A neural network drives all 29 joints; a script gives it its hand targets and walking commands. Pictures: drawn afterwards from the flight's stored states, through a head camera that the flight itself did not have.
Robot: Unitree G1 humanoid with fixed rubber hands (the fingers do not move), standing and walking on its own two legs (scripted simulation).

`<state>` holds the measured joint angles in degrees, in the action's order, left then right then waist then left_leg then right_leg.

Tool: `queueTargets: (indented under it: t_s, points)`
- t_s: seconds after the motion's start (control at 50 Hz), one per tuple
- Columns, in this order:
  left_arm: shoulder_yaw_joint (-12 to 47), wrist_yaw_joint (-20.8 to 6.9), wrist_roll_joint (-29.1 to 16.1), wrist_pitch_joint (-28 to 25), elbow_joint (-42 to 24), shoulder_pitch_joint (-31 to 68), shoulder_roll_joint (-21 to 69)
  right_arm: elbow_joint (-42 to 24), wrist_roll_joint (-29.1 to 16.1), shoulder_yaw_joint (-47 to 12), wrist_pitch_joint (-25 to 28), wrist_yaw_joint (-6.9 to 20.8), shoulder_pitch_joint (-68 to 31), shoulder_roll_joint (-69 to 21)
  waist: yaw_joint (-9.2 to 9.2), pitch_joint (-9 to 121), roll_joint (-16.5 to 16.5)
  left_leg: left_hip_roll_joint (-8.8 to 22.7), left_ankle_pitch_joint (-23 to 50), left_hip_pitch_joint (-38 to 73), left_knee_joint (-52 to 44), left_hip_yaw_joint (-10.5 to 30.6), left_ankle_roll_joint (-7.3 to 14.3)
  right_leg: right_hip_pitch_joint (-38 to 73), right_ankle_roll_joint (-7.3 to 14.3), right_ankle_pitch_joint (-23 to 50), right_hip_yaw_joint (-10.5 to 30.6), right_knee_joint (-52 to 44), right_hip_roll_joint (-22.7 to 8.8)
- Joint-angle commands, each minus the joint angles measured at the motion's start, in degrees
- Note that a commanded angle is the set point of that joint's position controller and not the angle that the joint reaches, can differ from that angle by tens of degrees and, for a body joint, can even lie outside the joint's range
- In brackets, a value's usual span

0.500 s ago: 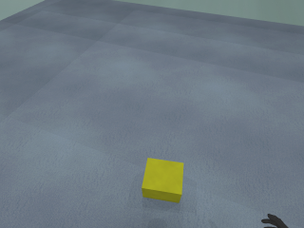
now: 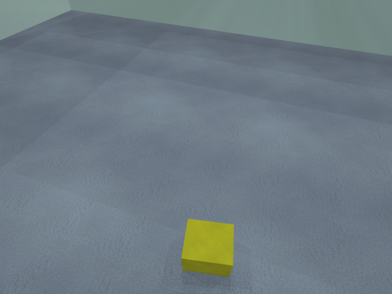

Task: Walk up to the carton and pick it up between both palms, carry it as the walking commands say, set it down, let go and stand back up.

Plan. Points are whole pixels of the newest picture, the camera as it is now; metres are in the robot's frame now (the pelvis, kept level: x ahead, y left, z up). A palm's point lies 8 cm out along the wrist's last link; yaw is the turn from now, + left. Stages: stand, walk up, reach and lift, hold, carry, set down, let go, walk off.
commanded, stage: walk up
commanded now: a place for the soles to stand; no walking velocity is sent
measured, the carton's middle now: (208, 247) +0.51 -0.05 -0.70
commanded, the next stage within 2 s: none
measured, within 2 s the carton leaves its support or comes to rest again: neither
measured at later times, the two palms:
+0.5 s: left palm out of the picture +0.08 +0.34 -0.09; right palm out of the picture +0.13 -0.32 -0.10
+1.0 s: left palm out of the picture +0.14 +0.38 -0.11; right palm out of the picture +0.16 -0.31 -0.11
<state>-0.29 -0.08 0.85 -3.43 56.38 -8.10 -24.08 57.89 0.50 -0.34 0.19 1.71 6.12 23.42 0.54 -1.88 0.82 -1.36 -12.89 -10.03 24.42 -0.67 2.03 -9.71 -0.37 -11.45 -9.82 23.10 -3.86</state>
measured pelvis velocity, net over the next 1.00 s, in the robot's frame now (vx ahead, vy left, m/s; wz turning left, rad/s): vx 0.07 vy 0.04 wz -0.03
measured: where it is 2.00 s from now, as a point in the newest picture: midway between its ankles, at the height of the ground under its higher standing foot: outside the picture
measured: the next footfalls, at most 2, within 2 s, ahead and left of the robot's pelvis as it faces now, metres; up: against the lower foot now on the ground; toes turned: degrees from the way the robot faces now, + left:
left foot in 0.66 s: +0.16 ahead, +0.16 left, +0.00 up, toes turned -9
right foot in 0.94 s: +0.13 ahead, -0.11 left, +0.00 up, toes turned -4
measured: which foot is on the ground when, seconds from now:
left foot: down 0.00-0.40, up 0.42-0.64, down 0.66-1.00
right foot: down 0.00-0.66, up 0.68-0.92, down 0.94-1.00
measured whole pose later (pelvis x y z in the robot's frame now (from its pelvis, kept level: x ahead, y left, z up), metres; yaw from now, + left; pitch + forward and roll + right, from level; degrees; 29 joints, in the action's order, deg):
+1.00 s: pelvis +0.07 +0.04 -0.02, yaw -2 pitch -2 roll +0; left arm -4.0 -1.4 2.2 0.3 52.6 -13.7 -25.8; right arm 51.4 0.3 4.0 0.2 -0.5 8.8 27.3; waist -0.3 -6.3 1.3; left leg 5.7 -20.7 -21.2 41.9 -3.7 0.4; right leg -17.3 1.5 -17.4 -2.2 38.5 0.1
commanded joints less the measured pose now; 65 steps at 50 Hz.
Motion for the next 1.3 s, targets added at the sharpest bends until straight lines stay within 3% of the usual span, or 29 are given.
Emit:
queueTargets:
  t_s: [0.0, 0.32, 0.36, 0.38, 0.4, 0.44, 0.48, 0.52, 0.58, 0.6, 0.62, 0.64, 0.66, 0.7, 0.74, 0.78, 0.84, 0.9, 0.92, 0.94, 0.96, 0.98, 1.06, 1.1, 1.12, 1.14, 1.16, 1.24, 1.28]
  points:
    - [-2.4, 0.6, 0.0, -0.5, -1.4, 1.9, -10.3, -2.0, 0.0, 2.3, 0.8, -0.5, -3.1, 10.4, 0.34, 3.6, 1.1, 7.4, 8.0, -3.3, -5.9, 8.1, 1.2, 5.9, 2.1, 5.5, 7.7, -3.1, -5.6]
    - [-2.7, 0.8, 0.2, -0.1, 0.7, 4.4, -10.5, 0.1, 0.0, 2.2, 0.2, -0.6, -3.4, 10.1, 0.19, 4.3, -1.0, 6.8, 11.3, -0.7, -5.0, 6.4, 0.5, 7.3, 2.3, 7.7, 7.1, -4.6, -7.0]
    - [-5.7, 0.9, 0.7, -0.6, 1.1, -6.7, -16.1, -4.4, 1.1, 3.8, -0.5, 1.9, -4.9, 11.7, 3.22, 2.2, -4.0, 2.3, -13.7, -15.7, 7.7, 0.9, 1.1, 14.3, 7.7, -18.2, 14.2, -6.6, -11.4]
    - [-6.8, 1.1, 1.0, -1.0, 0.7, -8.7, -18.4, -6.3, 1.6, 4.0, -0.9, 2.4, -6.3, 11.4, 4.39, -1.2, -7.9, 3.5, -15.8, -24.2, 19.6, 1.4, 0.3, 14.5, 12.3, -23.5, 22.7, -11.7, -19.4]
    - [-7.4, 1.4, 1.0, -1.6, -0.3, -9.4, -19.3, -7.4, 1.9, 4.3, -1.1, 2.7, -6.9, 12.1, 4.16, -3.9, -5.2, 5.4, -15.5, -29.3, 26.0, 6.2, 0.1, 13.2, 15.2, -24.4, 26.9, -13.2, -23.6]
    - [-7.4, 1.8, 0.7, -2.4, -2.4, -6.9, -18.1, -8.2, 1.8, 4.7, -0.7, 3.5, -6.3, 12.4, 2.4, -6.1, -0.7, 7.3, -13.3, -29.8, 26.7, 7.5, -0.3, 10.8, 15.8, -13.9, 23.8, -12.1, -23.5]
    - [-7.8, 1.4, 1.2, -2.7, -3.9, -3.9, -18.7, -9.0, 1.5, 5.5, -0.5, 4.5, -5.0, 11.9, 0.87, -5.0, -3.8, 9.2, -13.3, -24.0, 20.8, 5.0, -1.4, 6.0, 14.0, -13.4, 16.4, -11.9, -21.3]
    - [-6.8, 0.1, 1.7, -2.3, -5.6, -0.1, -16.9, -7.8, 0.6, 5.9, -0.1, 4.8, -1.4, 10.7, -1.4, -3.5, -8.4, 6.5, -9.3, -11.7, 14.5, -0.1, -1.8, -3.4, 10.9, -12.7, 8.6, -9.9, -14.9]
    - [-4.8, -1.1, 1.2, -0.5, -6.5, 1.3, -12.1, -4.6, 0.4, 7.2, 0.6, 2.4, 5.7, 10.9, -3.97, 0.7, -6.0, 1.2, 1.4, 5.0, 10.6, -5.7, -2.3, -14.5, 6.3, -14.2, 2.5, 1.8, -8.3]
    - [-4.1, -0.9, 1.1, 0.2, -7.1, 1.1, -10.4, -4.1, 0.5, 7.3, 0.7, 1.5, 8.2, 12.1, -5.07, 2.4, -2.1, 1.7, -0.6, 7.8, 9.0, -3.9, -1.7, -16.6, 5.5, -14.3, 1.9, 7.2, -6.8]
    - [-3.4, -1.0, 0.7, 0.7, -7.7, 0.7, -8.2, -4.3, 0.7, 7.8, 1.0, 0.4, 10.7, 15.6, -6.57, 2.0, 7.4, 9.1, -6.7, 6.3, -0.9, 7.0, 0.0, -18.1, 3.7, -13.9, -1.4, 18.3, -2.1]
    - [-3.2, -0.8, 0.4, 1.3, -8.8, -0.1, -6.6, -5.0, 0.9, 8.5, 1.6, -0.4, 11.0, 20.2, -5.94, 0.8, 15.3, 19.4, -10.9, 3.4, -10.4, 27.2, 6.2, -22.3, 2.3, -25.2, 5.1, 30.6, 4.5]
    - [-4.4, -0.2, 0.3, 2.2, -6.9, -3.4, -11.0, -6.5, 0.6, 8.1, 2.1, -1.0, 7.3, 20.1, -3.49, 0.8, 4.1, 22.4, -13.3, -1.7, -9.9, 30.0, 10.3, -18.5, 2.2, -23.4, 14.4, 35.6, 1.8]
    - [-4.6, -0.1, -1.4, 2.6, -3.7, -9.1, -12.4, -6.9, 0.4, 7.1, 2.6, -1.5, 2.9, 17.6, -0.08, 0.4, 2.1, 19.9, -5.7, -4.5, -7.3, 20.6, 10.7, -14.4, 2.4, -18.8, 15.0, 35.6, 0.4]
    - [-4.8, -0.2, -1.2, 3.0, -2.6, -12.6, -12.4, -8.3, 0.6, 6.8, 2.6, -1.7, 0.2, 16.4, 1.32, 0.6, 6.4, 16.7, -9.1, -5.5, -6.1, 12.6, 8.8, -12.5, 2.2, -16.7, 13.2, 30.1, -0.7]
    - [-5.4, -0.8, -0.6, 3.5, -3.5, -11.1, -12.1, -8.9, 1.2, 7.2, 2.4, -1.8, 1.3, 17.3, -0.2, 0.7, 9.8, 17.8, -8.4, -6.9, -4.9, 12.4, 9.9, -11.2, 0.9, -17.7, 12.0, 25.8, -0.1]
    - [-6.1, -1.1, 0.4, 3.9, -5.3, -7.8, -12.0, -9.4, 0.8, 7.7, 1.9, -2.2, 2.7, 17.6, -1.26, 0.7, 8.1, 19.5, -1.4, -6.1, -2.6, 11.5, 10.6, -10.6, 1.2, -15.6, 10.1, 20.7, 1.2]
    - [-6.8, -1.0, 1.3, 3.4, -4.5, -11.6, -11.9, -11.0, 0.0, 7.0, 1.0, -2.5, -0.6, 15.1, 2.29, 3.1, 4.7, 16.7, -1.6, -12.0, 6.5, 5.5, 6.5, 0.3, 3.2, -6.4, 8.4, 7.8, 3.0]
    - [-7.4, -0.8, 1.8, 3.0, -5.1, -10.8, -14.3, -10.9, -0.3, 6.2, 0.7, -2.5, 1.0, 12.5, 2.28, 2.3, -4.8, 11.8, -5.7, -14.9, 14.3, 0.2, 3.1, 0.4, 4.8, -6.2, 17.4, -0.2, -2.7]
    - [-7.9, -0.7, 2.0, 2.7, -7.2, -7.3, -18.0, -11.8, -1.0, 5.1, 0.4, -2.7, -0.2, 9.4, 1.5, -0.1, -14.3, 3.1, -14.5, -20.4, 22.8, -4.7, -0.3, -1.6, 9.7, -4.1, 33.4, -6.4, -12.3]
    - [-7.6, -0.9, 1.9, 2.6, -7.8, -5.8, -18.5, -11.2, -1.1, 5.9, 0.2, -3.7, -2.6, 11.1, 1.93, -0.5, -11.9, 4.7, -20.7, -17.5, 28.5, 0.0, -0.1, -6.8, 14.1, -1.4, 34.3, -5.0, -14.9]
    - [-7.1, -0.8, 1.7, 2.6, -8.2, -4.7, -16.6, -10.4, -1.4, 6.0, 0.5, -3.5, -0.6, 12.0, 0.85, -1.0, -9.5, 4.6, -21.0, -15.0, 28.8, 1.2, 0.0, -8.4, 14.5, 5.2, 30.5, -2.6, -13.4]
    - [-5.8, -0.4, 0.2, 3.0, -8.9, -3.5, -12.5, -7.0, -0.3, 5.2, 2.2, -3.3, 6.3, 10.7, -1.25, 3.9, -8.1, 2.3, -4.1, -7.9, 9.6, -3.6, -0.3, 0.2, 9.4, 27.3, 17.7, 8.9, -6.0]
    - [-4.7, -0.6, -0.8, 3.2, -10.1, -1.4, -10.3, -6.5, 0.4, 5.7, 3.0, -3.8, 7.3, 13.2, -2.63, 7.3, -0.7, 8.8, 10.1, 3.9, 1.4, 4.6, 1.7, -7.0, 5.4, 19.0, 15.0, 15.3, -3.7]
    - [-4.3, -0.6, -1.5, 3.2, -10.6, -1.9, -8.8, -8.1, 0.8, 5.5, 3.5, -3.8, 5.2, 15.0, -1.14, 7.5, 4.5, 16.4, 14.4, 5.5, -1.0, 14.8, 5.3, -11.1, 2.6, 9.9, 13.9, 19.6, 0.5]
    - [-4.4, -0.4, -1.6, 3.8, -9.8, -2.7, -9.0, -9.1, 0.7, 5.2, 3.9, -3.7, 3.4, 15.1, -0.19, 4.6, 6.2, 22.9, 21.7, 4.5, -1.7, 19.9, 10.1, -14.2, 1.7, -17.1, 13.4, 22.2, 3.0]
    - [-5.1, -0.1, -1.7, 4.2, -9.5, -2.9, -11.3, -8.3, 0.5, 5.8, 3.9, -3.7, 3.7, 17.2, -1.42, 5.4, 6.0, 24.6, 26.0, 2.8, 0.2, 19.1, 14.2, -11.7, 2.0, -23.3, 14.9, 25.3, 2.4]
    - [-5.2, -0.8, -1.0, 3.3, -7.0, -5.4, -10.1, -9.3, 0.1, 5.2, 3.0, -3.4, -1.6, 14.9, 1.89, 4.2, 6.5, 15.1, 21.5, -0.5, 5.3, 5.1, 6.1, -4.6, 2.5, -7.1, 10.6, 8.7, 2.4]
    - [-6.1, -0.5, 0.6, 2.7, -6.6, -5.5, -13.5, -9.7, -0.6, 4.8, 2.2, -3.0, -1.5, 13.2, 1.55, 4.9, -0.1, 10.0, 10.1, -6.5, 10.9, -0.2, 1.5, 3.3, 3.9, 11.2, 15.7, 3.1, -1.2]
